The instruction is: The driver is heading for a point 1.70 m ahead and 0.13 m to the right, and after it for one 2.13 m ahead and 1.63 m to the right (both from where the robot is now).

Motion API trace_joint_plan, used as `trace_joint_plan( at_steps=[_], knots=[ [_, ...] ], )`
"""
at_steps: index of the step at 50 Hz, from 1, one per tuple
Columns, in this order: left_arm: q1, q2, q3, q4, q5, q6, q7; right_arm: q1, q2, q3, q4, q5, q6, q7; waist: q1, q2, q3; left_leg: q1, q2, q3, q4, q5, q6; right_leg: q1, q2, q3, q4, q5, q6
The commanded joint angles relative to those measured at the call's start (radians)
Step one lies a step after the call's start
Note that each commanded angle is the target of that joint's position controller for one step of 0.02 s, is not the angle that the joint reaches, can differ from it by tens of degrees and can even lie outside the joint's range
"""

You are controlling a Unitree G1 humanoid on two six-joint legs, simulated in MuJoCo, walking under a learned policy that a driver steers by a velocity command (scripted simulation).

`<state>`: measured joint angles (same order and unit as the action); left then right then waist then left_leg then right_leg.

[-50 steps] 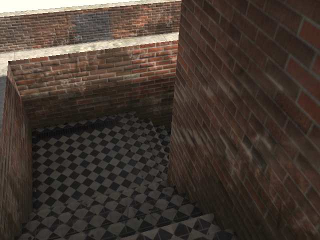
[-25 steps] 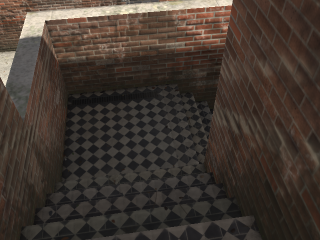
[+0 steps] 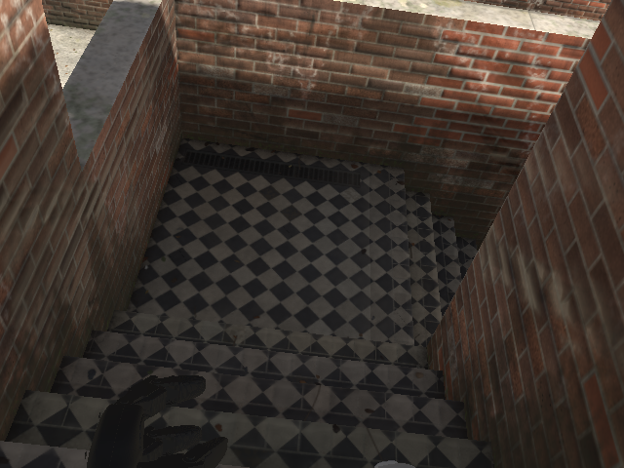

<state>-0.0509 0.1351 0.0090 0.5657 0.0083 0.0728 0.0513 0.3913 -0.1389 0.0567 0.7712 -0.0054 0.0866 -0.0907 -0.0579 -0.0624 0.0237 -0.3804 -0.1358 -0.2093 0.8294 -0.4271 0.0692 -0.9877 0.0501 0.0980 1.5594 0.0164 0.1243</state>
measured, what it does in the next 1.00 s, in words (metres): goes down: right foot 0.21 m lower, then left foot 0.21 m higher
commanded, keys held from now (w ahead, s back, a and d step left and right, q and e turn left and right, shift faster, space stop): q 0.08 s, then no key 0.92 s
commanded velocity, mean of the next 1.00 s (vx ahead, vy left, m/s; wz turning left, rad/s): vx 0.01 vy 0.00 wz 0.18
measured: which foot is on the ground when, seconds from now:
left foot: down 0.00-0.44, up 0.46-0.82, down 0.84-1.00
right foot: up 0.00-0.42, down 0.44-1.00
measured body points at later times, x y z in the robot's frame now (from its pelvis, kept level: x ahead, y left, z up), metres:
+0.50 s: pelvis +0.13 -0.13 -0.16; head +0.13 -0.15 +0.29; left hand +0.09 +0.12 -0.29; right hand +0.24 -0.36 -0.30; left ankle +0.03 +0.05 -0.65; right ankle +0.19 -0.26 -0.90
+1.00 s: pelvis +0.16 -0.16 -0.15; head +0.16 -0.14 +0.30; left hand +0.16 +0.10 -0.29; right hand +0.38 -0.31 -0.24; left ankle +0.07 -0.06 -0.70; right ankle +0.19 -0.26 -0.90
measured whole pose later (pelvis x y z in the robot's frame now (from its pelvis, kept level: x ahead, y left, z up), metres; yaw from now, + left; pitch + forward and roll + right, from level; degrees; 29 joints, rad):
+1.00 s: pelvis +0.16 -0.16 -0.15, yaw +7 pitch +1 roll +2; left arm 0.38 0.23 0.04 0.77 0.02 0.10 0.02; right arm 0.10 -0.09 0.06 0.64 0.01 0.07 -0.02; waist 0.03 -0.07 -0.04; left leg -0.62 -0.02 0.06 1.65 -0.88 0.08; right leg -0.23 0.00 0.04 0.39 -0.08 -0.09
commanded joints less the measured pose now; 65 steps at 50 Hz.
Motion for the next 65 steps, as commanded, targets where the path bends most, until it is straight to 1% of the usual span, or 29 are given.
trace_joint_plan(
  at_steps=[1, 7, 12, 15, 16, 18, 20, 21, 22, 23, 24, 25, 26, 27, 28, 29, 30, 31, 32, 35, 38, 42, 44, 45, 46, 47, 50, 55, 65],
  knots=[
    [-0.016, 0.092, 0.044, -0.082, -0.003, 0.002, -0.013, 0.075, -0.169, -0.049, -0.079, -0.001, -0.021, -0.022, 0.003, 0.203, -0.111, 0.335, 0.224, -0.374, -0.078, 0.745, 0.151, -0.185, 0.014, 0.068, 0.040, -0.019, 0.015],
    [0.045, 0.150, 0.073, -0.033, -0.032, -0.036, -0.031, -0.009, -0.182, -0.068, -0.138, 0.022, -0.045, -0.013, 0.056, 0.179, -0.007, 0.176, 0.216, -0.437, -0.011, 0.715, 0.231, -0.021, 0.003, 0.117, -0.113, -0.060, 0.014],
    [0.041, 0.145, 0.059, 0.013, -0.040, -0.052, -0.051, 0.053, -0.173, -0.080, -0.097, 0.039, -0.068, -0.010, 0.011, 0.177, 0.007, 0.186, 0.207, -0.494, 0.033, 0.491, 0.243, -0.001, -0.036, 0.160, -0.282, -0.048, -0.014],
    [0.152, 0.180, 0.052, 0.045, 0.006, -0.056, -0.087, -0.064, -0.177, -0.084, -0.131, 0.060, -0.041, -0.019, 0.062, 0.124, 0.028, -0.096, 0.088, -0.327, 0.079, -0.028, 0.157, 0.374, -0.055, 0.093, -0.811, 0.370, -0.061],
    [0.181, 0.166, 0.055, 0.066, -0.003, -0.061, -0.099, -0.082, -0.159, -0.080, -0.130, 0.054, -0.033, -0.011, 0.051, 0.148, 0.032, -0.184, 0.057, -0.255, 0.060, -0.098, 0.133, 0.556, -0.063, 0.058, -0.959, 0.407, -0.082],
    [0.276, 0.183, 0.075, 0.090, -0.025, -0.059, -0.107, -0.056, -0.155, -0.083, -0.101, 0.031, -0.027, 0.003, 0.051, 0.226, 0.032, -0.256, 0.056, -0.239, 0.125, -0.052, 0.123, 0.761, -0.103, 0.030, -1.088, 0.403, -0.110],
    [0.486, 0.167, 0.088, 0.165, -0.006, -0.066, -0.102, -0.041, -0.112, -0.072, -0.064, 0.024, -0.041, 0.016, 0.113, 0.194, 0.010, -0.294, -0.014, -0.157, 0.304, 0.092, 0.058, 0.992, -0.117, -0.079, -1.262, 0.474, -0.119],
    [0.686, 0.162, 0.093, 0.234, 0.004, -0.070, -0.095, -0.013, -0.096, -0.070, -0.024, 0.028, -0.054, 0.023, 0.192, 0.141, -0.029, -0.327, -0.039, -0.095, 0.510, 0.039, 0.008, 1.128, -0.154, -0.086, -1.322, 0.468, -0.133],
    [0.905, 0.173, 0.082, 0.312, 0.024, -0.072, -0.097, -0.019, -0.056, -0.078, 0.019, 0.044, -0.069, 0.031, 0.272, -0.016, -0.098, -0.525, -0.147, -0.013, 1.006, -0.384, -0.086, 1.332, -0.272, 0.031, -1.168, 0.804, -0.185],
    [0.839, 0.126, 0.033, 0.334, 0.019, -0.084, -0.115, 0.091, 0.031, -0.071, 0.021, 0.050, -0.076, 0.052, 0.136, -0.257, -0.086, -0.690, -0.147, -0.021, 1.244, -0.600, -0.134, 1.337, -0.274, 0.042, -0.887, 1.142, -0.194],
    [0.770, 0.121, 0.016, 0.331, -0.010, -0.088, -0.120, 0.186, 0.008, -0.078, 0.021, 0.071, -0.077, 0.063, 0.048, -0.368, -0.154, -0.683, -0.058, -0.056, 1.272, -0.553, -0.170, 1.261, -0.337, 0.168, -0.896, 1.035, -0.273],
    [0.722, 0.225, 0.045, 0.346, -0.021, -0.075, -0.106, 0.040, -0.019, -0.069, -0.069, 0.091, -0.067, 0.060, 0.045, -0.458, -0.152, -0.683, 0.055, 0.068, 1.248, -0.492, -0.168, 1.118, -0.411, 0.354, -1.093, 0.248, -0.389],
    [0.677, 0.140, 0.027, 0.310, 0.016, -0.041, -0.091, -0.132, -0.077, -0.095, -0.042, 0.098, -0.019, 0.031, 0.164, -0.155, -0.023, -0.691, 0.026, 0.129, 1.297, -0.434, -0.126, 0.961, -0.280, 0.261, -1.202, -0.289, -0.290],
    [0.754, 0.146, 0.014, 0.287, 0.055, -0.043, -0.094, -0.281, -0.071, -0.089, -0.033, 0.090, -0.009, 0.008, 0.261, 0.030, 0.026, -0.617, -0.033, 0.138, 1.520, -0.347, -0.092, 0.836, -0.229, 0.161, -1.146, -0.003, -0.321],
    [0.549, 0.319, 0.026, 0.284, 0.061, -0.045, -0.073, -0.174, 0.051, -0.053, -0.135, 0.085, -0.006, 0.010, 0.034, -0.149, 0.028, -0.551, 0.065, 0.096, 1.435, -0.285, -0.104, 0.649, -0.387, 0.479, -1.264, -0.097, -0.449],
    [0.484, 0.294, 0.020, 0.270, 0.045, -0.044, -0.046, -0.248, 0.012, -0.046, -0.166, 0.075, -0.011, 0.000, 0.044, -0.152, 0.115, -0.611, 0.108, 0.066, 1.411, -0.211, -0.116, 0.571, -0.413, 0.515, -1.359, -0.207, -0.450],
    [0.473, 0.201, -0.011, 0.266, 0.048, -0.033, -0.025, -0.296, -0.015, -0.050, -0.177, 0.073, -0.008, -0.003, 0.061, -0.118, 0.105, -0.572, 0.088, 0.083, 1.461, -0.199, -0.111, 0.558, -0.355, 0.436, -1.357, -0.207, -0.421],
    [0.454, 0.179, -0.020, 0.249, 0.034, -0.033, -0.027, -0.272, -0.032, -0.055, -0.170, 0.057, -0.001, -0.007, 0.057, -0.073, 0.079, -0.535, 0.089, 0.118, 1.429, -0.216, -0.120, 0.573, -0.313, 0.399, -1.330, -0.200, -0.410],
    [0.483, 0.181, -0.022, 0.242, 0.019, -0.033, -0.026, -0.265, -0.025, -0.051, -0.177, 0.039, 0.003, -0.011, 0.066, -0.027, 0.066, -0.565, 0.098, 0.113, 1.388, -0.197, -0.124, 0.636, -0.316, 0.392, -1.307, -0.164, -0.416],
    [0.607, 0.135, -0.032, 0.255, 0.019, -0.024, -0.004, -0.269, 0.032, -0.031, -0.185, 0.046, -0.003, 0.002, 0.092, -0.004, -0.020, -0.554, 0.104, 0.143, 1.319, -0.194, -0.124, 0.809, -0.264, 0.302, -1.232, 0.040, -0.407],
    [0.589, 0.136, -0.019, 0.236, 0.010, -0.013, 0.006, -0.273, 0.053, -0.015, -0.203, 0.041, -0.017, 0.029, 0.067, -0.048, -0.060, -0.428, 0.149, 0.210, 1.120, -0.277, -0.129, 0.846, -0.223, 0.209, -1.206, 0.248, -0.401],
    [0.630, 0.180, 0.036, 0.244, -0.025, 0.014, 0.002, -0.256, 0.044, 0.001, -0.196, 0.030, -0.030, 0.062, 0.082, -0.139, -0.037, -0.164, 0.142, 0.265, 0.684, -0.444, -0.052, 0.779, -0.211, 0.171, -1.264, 0.433, -0.404],
    [0.610, 0.145, 0.039, 0.206, -0.010, 0.012, -0.022, -0.302, -0.116, -0.042, -0.183, 0.041, -0.036, 0.069, 0.100, 0.261, -0.036, -0.247, 0.237, -0.013, 0.401, 0.370, 0.061, 0.747, -0.096, -0.020, -1.059, 0.362, -0.307],
    [0.568, 0.172, 0.052, 0.199, -0.017, 0.013, -0.033, -0.308, -0.104, -0.039, -0.204, 0.010, -0.030, 0.068, 0.073, 0.312, -0.043, -0.273, 0.262, -0.153, 0.255, 0.402, 0.133, 0.715, -0.073, -0.031, -1.064, 0.103, -0.276],
    [0.547, 0.140, 0.052, 0.197, -0.018, 0.020, -0.036, -0.370, -0.025, -0.013, -0.214, -0.009, -0.023, 0.067, 0.112, 0.256, -0.030, -0.332, 0.260, -0.202, 0.219, 0.225, 0.177, 0.747, -0.068, -0.024, -1.101, -0.079, -0.250],
    [0.574, 0.080, 0.034, 0.188, -0.002, 0.027, -0.036, -0.446, -0.002, -0.001, -0.233, 0.004, -0.026, 0.071, 0.158, 0.253, -0.005, -0.364, 0.265, -0.178, 0.282, 0.148, 0.180, 0.774, -0.078, -0.036, -1.124, -0.061, -0.235],
    [0.609, 0.056, 0.013, 0.200, 0.031, 0.026, -0.042, -0.439, 0.067, 0.011, -0.212, 0.030, -0.032, 0.077, 0.161, 0.092, -0.066, -0.406, 0.171, 0.071, 0.555, -0.101, 0.030, 0.946, -0.132, -0.060, -1.154, 0.313, -0.258],
    [0.558, 0.119, 0.014, 0.184, 0.017, 0.026, -0.058, -0.358, 0.016, 0.005, -0.171, 0.028, -0.036, 0.078, 0.103, 0.072, -0.092, -0.313, 0.189, 0.072, 0.565, -0.165, 0.004, 0.886, -0.161, -0.074, -1.173, 0.317, -0.278],
    [0.607, 0.099, 0.001, 0.253, 0.014, 0.025, -0.056, -0.304, 0.049, 0.000, -0.100, 0.048, -0.025, 0.068, 0.093, 0.026, -0.063, -0.309, 0.196, 0.150, 0.707, -0.328, -0.013, 0.851, -0.209, 0.033, -1.264, 0.151, -0.274]
  ],
)
Velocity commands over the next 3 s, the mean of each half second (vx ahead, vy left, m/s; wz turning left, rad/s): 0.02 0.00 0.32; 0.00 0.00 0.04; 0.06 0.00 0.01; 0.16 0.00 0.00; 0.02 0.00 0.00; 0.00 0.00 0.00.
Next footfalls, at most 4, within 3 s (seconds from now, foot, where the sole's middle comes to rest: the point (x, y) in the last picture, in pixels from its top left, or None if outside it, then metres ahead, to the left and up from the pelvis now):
0.44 right None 0.22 -0.25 -0.95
0.84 left None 0.11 -0.05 -0.74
1.58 left None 0.19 -0.01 -0.78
1.96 left None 0.36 0.00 -0.94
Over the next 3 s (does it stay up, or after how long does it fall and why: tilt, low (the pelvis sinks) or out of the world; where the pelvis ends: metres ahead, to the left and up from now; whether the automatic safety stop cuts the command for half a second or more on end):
stays up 0.40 -0.18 -0.39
